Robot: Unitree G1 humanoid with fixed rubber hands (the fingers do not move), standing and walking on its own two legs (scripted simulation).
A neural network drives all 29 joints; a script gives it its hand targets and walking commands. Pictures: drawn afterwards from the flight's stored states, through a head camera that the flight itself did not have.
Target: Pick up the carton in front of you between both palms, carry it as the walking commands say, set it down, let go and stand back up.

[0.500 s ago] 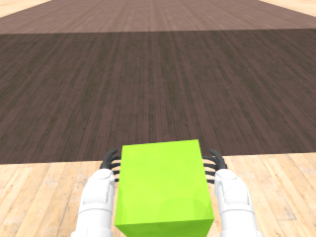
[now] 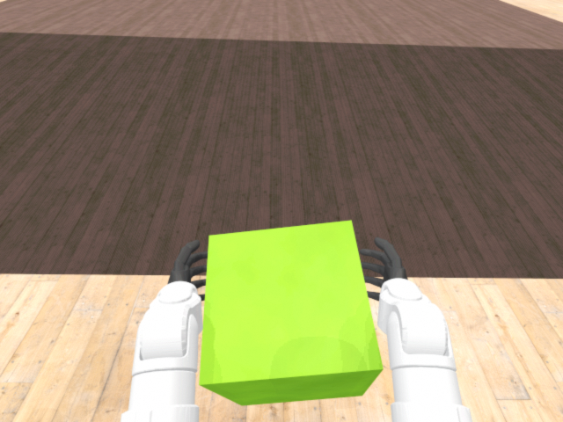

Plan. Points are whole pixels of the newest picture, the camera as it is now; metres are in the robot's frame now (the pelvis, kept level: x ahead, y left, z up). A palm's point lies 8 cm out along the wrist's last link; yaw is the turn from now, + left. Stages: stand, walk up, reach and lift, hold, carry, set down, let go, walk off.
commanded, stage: carry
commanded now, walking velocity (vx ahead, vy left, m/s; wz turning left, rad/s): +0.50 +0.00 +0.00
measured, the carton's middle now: (291, 321) +0.31 +0.00 -0.01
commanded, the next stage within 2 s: none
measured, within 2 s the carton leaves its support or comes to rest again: neither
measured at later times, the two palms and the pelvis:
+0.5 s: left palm (215, 197) +0.49 +0.14 +0.10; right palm (377, 196) +0.50 -0.16 +0.10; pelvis +0.24 -0.03 +0.01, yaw +3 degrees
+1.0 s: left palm (243, 114) +0.83 +0.12 +0.10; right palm (358, 121) +0.82 -0.18 +0.10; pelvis +0.56 -0.02 +0.00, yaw -1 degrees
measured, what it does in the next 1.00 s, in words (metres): walks ahead: right foot, then left foot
